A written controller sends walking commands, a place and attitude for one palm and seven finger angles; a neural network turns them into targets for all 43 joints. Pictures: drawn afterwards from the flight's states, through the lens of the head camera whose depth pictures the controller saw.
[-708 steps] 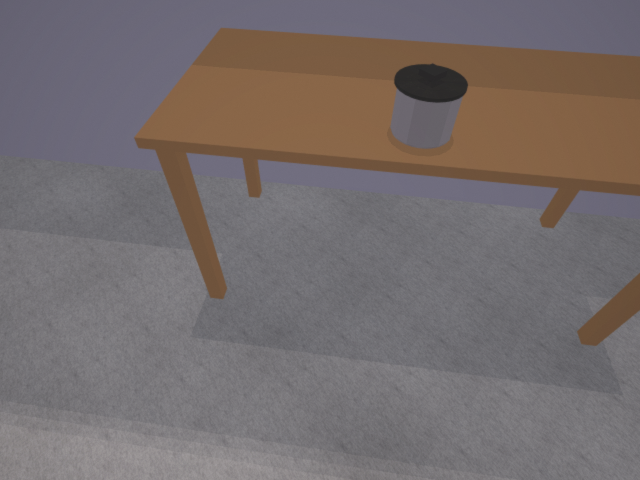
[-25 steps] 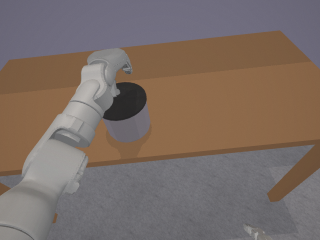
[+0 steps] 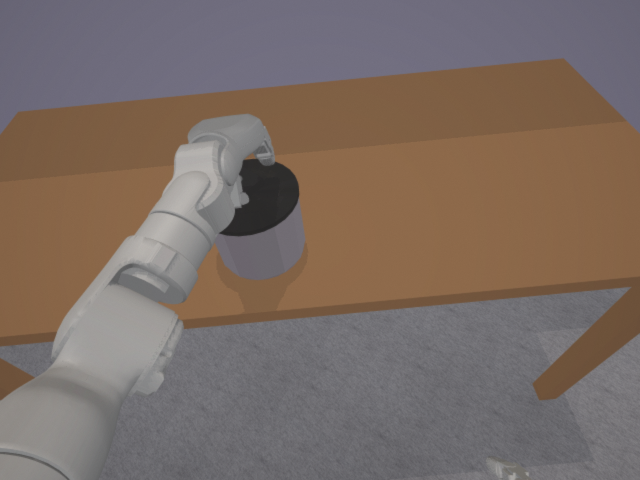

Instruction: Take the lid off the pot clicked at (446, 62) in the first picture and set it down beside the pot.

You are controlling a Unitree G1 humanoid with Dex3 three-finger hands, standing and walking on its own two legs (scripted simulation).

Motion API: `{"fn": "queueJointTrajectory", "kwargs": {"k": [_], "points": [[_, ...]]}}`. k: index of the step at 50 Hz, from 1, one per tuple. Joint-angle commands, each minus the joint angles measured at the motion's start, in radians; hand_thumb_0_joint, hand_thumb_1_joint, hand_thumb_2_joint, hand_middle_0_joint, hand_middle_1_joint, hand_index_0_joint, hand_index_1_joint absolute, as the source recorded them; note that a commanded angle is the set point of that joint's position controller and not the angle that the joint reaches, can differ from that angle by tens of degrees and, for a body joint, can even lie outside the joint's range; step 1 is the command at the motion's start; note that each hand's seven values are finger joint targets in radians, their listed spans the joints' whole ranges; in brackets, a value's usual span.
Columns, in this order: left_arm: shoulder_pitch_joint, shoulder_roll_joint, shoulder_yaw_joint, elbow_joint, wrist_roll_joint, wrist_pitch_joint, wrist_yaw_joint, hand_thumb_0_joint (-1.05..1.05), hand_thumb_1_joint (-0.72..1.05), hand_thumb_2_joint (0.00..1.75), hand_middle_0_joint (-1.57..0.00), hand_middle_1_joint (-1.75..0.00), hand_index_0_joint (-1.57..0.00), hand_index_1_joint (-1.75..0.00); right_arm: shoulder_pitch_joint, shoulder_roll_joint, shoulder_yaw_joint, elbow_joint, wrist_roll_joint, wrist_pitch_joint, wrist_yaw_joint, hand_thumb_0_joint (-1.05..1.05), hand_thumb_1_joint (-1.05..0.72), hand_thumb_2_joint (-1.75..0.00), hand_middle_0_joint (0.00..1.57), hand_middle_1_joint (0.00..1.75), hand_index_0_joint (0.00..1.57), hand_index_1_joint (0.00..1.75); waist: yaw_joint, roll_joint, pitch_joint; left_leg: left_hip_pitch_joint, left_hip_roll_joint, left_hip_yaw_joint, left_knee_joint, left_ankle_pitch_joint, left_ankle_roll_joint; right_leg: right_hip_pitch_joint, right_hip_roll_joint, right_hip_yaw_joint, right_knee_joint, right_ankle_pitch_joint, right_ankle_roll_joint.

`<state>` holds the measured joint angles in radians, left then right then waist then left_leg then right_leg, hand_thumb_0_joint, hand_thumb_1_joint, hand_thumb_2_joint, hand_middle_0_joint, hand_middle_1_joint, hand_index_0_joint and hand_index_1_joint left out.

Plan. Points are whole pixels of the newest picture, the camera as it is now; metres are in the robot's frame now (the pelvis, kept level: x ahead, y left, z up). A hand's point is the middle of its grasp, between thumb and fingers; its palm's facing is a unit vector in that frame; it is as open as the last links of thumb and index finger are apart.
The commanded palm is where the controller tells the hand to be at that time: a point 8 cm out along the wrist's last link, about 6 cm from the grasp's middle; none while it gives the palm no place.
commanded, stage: lower the open fingers around the knob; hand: left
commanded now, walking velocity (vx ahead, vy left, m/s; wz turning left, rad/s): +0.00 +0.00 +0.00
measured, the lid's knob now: (243, 183) +0.50 +0.11 +0.10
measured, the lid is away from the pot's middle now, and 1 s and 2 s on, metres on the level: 0.00 0.00 0.01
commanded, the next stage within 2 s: close the fingers and squeeze the knob in 0.44 s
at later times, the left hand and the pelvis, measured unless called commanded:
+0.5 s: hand (246, 186) +0.47 +0.09 +0.12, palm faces -0.32 -0.08 -0.94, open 10.2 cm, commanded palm +0.46 +0.10 +0.18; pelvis +0.00 +0.00 +0.00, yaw -1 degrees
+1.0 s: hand (239, 186) +0.47 +0.10 +0.12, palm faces -0.32 -0.07 -0.94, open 9.2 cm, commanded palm +0.47 +0.11 +0.18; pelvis +0.01 +0.00 +0.00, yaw -1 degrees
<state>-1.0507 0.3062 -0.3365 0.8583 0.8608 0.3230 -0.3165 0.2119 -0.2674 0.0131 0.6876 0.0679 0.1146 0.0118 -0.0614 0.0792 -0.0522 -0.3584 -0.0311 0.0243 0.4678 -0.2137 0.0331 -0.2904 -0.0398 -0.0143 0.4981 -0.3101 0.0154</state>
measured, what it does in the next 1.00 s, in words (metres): stands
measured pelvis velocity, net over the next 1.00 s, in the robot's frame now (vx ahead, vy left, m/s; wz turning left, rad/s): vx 0.01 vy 0.00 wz -0.01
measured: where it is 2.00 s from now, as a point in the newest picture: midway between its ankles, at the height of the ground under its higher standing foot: outside the picture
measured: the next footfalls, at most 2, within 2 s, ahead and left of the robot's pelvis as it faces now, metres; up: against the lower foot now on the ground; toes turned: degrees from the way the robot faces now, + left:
none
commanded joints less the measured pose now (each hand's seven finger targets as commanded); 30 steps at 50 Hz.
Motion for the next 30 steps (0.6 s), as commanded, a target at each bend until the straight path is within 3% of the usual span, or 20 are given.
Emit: {"fn": "queueJointTrajectory", "kwargs": {"k": [1, 3, 5, 7, 8, 11, 13, 15, 17, 20, 22, 27, 28, 29, 30], "points": [[-0.522, 0.150, 0.060, -0.134, 0.033, 0.009, 0.068, 0.00, -0.34, 1.51, -0.84, -0.08, -0.84, -0.08, -0.039, -0.113, -0.045, -0.110, 0.002, -0.030, 0.003, 0.00, -0.90, -0.90, 0.20, 0.30, 0.20, 0.30, -0.016, -0.135, -0.368, 0.303, -0.010, -0.047, 0.001, 0.307, 0.038, -0.015, 0.058, -0.046, -0.029, 0.391, -0.046], [-0.547, 0.197, 0.102, -0.153, 0.028, 0.007, 0.081, 0.00, -0.34, 1.51, -0.84, -0.08, -0.84, -0.08, -0.037, -0.123, -0.044, -0.108, -0.002, -0.031, 0.001, 0.00, -0.90, -0.90, 0.20, 0.30, 0.20, 0.30, -0.011, -0.129, -0.397, 0.296, -0.010, -0.043, -0.001, 0.306, 0.039, 0.010, 0.055, -0.039, -0.027, 0.409, -0.046], [-0.562, 0.165, 0.069, -0.157, 0.033, 0.004, 0.089, 0.00, -0.34, 1.51, -0.84, -0.08, -0.84, -0.08, -0.039, -0.114, -0.047, -0.108, 0.001, -0.037, 0.000, 0.00, -0.90, -0.90, 0.20, 0.30, 0.20, 0.30, -0.018, -0.112, -0.408, 0.314, -0.012, -0.042, 0.005, 0.303, 0.040, -0.002, 0.055, -0.038, -0.027, 0.404, -0.045], [-0.536, 0.128, 0.056, -0.111, 0.027, 0.007, 0.090, 0.00, -0.34, 1.51, -0.84, -0.08, -0.84, -0.08, -0.026, -0.115, -0.049, -0.101, -0.001, -0.035, -0.002, 0.00, -0.90, -0.90, 0.20, 0.30, 0.20, 0.30, -0.024, -0.139, -0.387, 0.290, -0.008, -0.043, 0.005, 0.305, 0.039, -0.015, 0.057, -0.042, -0.030, 0.397, -0.047], [-0.552, 0.145, 0.064, -0.110, 0.026, 0.008, 0.095, 0.00, -0.34, 1.51, -0.84, -0.08, -0.84, -0.08, -0.024, -0.120, -0.048, -0.094, -0.001, -0.034, -0.002, 0.00, -0.90, -0.90, 0.20, 0.30, 0.20, 0.30, -0.027, -0.130, -0.388, 0.297, -0.007, -0.044, 0.002, 0.289, 0.038, -0.020, 0.058, -0.041, -0.028, 0.388, -0.045], [-0.530, 0.097, 0.033, -0.057, 0.017, 0.019, 0.099, 0.00, -0.34, 1.51, -0.84, -0.08, -0.84, -0.08, -0.017, -0.117, -0.049, -0.087, 0.000, -0.034, -0.004, 0.00, -0.90, -0.90, 0.20, 0.30, 0.20, 0.30, -0.033, -0.137, -0.369, 0.283, -0.011, -0.036, 0.006, 0.278, 0.040, -0.033, 0.060, -0.040, -0.031, 0.387, -0.042], [-0.516, 0.152, 0.080, -0.025, 0.016, 0.018, 0.100, 0.00, -0.34, 1.51, -0.84, -0.08, -0.84, -0.08, -0.012, -0.129, -0.047, -0.082, -0.003, -0.030, -0.012, 0.00, -0.90, -0.90, 0.20, 0.30, 0.20, 0.30, -0.032, -0.172, -0.365, 0.250, -0.011, -0.028, -0.001, 0.250, 0.043, -0.008, 0.056, -0.031, -0.038, 0.392, -0.039], [-0.592, 0.133, 0.051, -0.097, 0.021, 0.004, 0.103, 0.00, -0.34, 1.51, -0.84, -0.08, -0.84, -0.08, -0.012, -0.118, -0.049, -0.088, -0.001, -0.040, -0.013, 0.00, -0.90, -0.90, 0.20, 0.30, 0.20, 0.30, -0.038, -0.124, -0.405, 0.291, -0.012, -0.033, 0.005, 0.266, 0.043, -0.015, 0.056, -0.031, -0.032, 0.399, -0.041], [-0.569, 0.179, 0.099, -0.124, 0.016, -0.015, 0.104, 0.00, -0.34, 1.51, -0.84, -0.08, -0.84, -0.08, -0.009, -0.118, -0.050, -0.097, -0.004, -0.048, -0.016, 0.00, -0.90, -0.90, 0.20, 0.30, 0.20, 0.30, -0.025, -0.139, -0.440, 0.291, -0.012, -0.036, 0.011, 0.298, 0.047, 0.024, 0.053, -0.026, -0.033, 0.435, -0.042], [-0.514, 0.145, 0.060, -0.019, 0.032, 0.011, 0.102, 0.00, -0.34, 1.51, -0.84, -0.08, -0.84, -0.08, -0.004, -0.123, -0.048, -0.080, 0.003, -0.034, -0.016, 0.00, -0.90, -0.90, 0.20, 0.30, 0.20, 0.30, -0.037, -0.158, -0.345, 0.242, -0.013, -0.021, 0.001, 0.252, 0.046, -0.014, 0.058, -0.031, -0.040, 0.404, -0.038], [-0.546, 0.192, 0.107, -0.071, 0.019, -0.002, 0.105, 0.00, -0.34, 1.51, -0.84, -0.08, -0.84, -0.08, -0.007, -0.122, -0.049, -0.094, 0.000, -0.043, -0.020, 0.00, -0.90, -0.90, 0.20, 0.30, 0.20, 0.30, -0.028, -0.157, -0.383, 0.243, -0.015, -0.023, 0.007, 0.260, 0.051, 0.022, 0.053, -0.021, -0.043, 0.427, -0.039], [-0.500, 0.200, 0.104, -0.039, 0.032, 0.003, 0.093, 0.00, -0.34, 1.51, -0.84, -0.08, -0.84, -0.08, -0.004, -0.124, -0.047, -0.097, 0.001, -0.037, -0.021, 0.00, -0.90, -0.90, 0.20, 0.30, 0.20, 0.30, -0.026, -0.148, -0.389, 0.232, -0.016, -0.016, 0.010, 0.284, 0.051, 0.037, 0.052, -0.019, -0.038, 0.458, -0.039], [-0.507, 0.199, 0.097, -0.046, 0.034, 0.003, 0.090, 0.00, -0.17, 1.12, -0.62, -0.46, -0.62, -0.46, -0.004, -0.126, -0.049, -0.096, 0.001, -0.037, -0.021, 0.00, -0.90, -0.90, 0.20, 0.30, 0.20, 0.30, -0.029, -0.142, -0.389, 0.243, -0.017, -0.010, 0.013, 0.277, 0.052, 0.032, 0.053, -0.018, -0.039, 0.465, -0.037], [-0.517, 0.219, 0.110, -0.069, 0.034, 0.000, 0.090, 0.00, -0.16, 1.12, -0.61, -0.50, -0.61, -0.50, -0.004, -0.125, -0.050, -0.099, 0.002, -0.037, -0.020, 0.00, -0.90, -0.90, 0.20, 0.30, 0.20, 0.30, -0.026, -0.138, -0.401, 0.251, -0.017, -0.012, 0.013, 0.283, 0.052, 0.042, 0.052, -0.018, -0.037, 0.473, -0.036], [-0.481, 0.202, 0.097, -0.044, 0.035, 0.002, 0.085, 0.00, -0.15, 1.12, -0.61, -0.53, -0.61, -0.53, -0.008, -0.124, -0.049, -0.102, 0.003, -0.036, -0.020, 0.00, -0.90, -0.90, 0.20, 0.30, 0.20, 0.30, -0.025, -0.141, -0.392, 0.247, -0.019, -0.010, 0.014, 0.288, 0.053, 0.038, 0.054, -0.018, -0.036, 0.474, -0.036]]}}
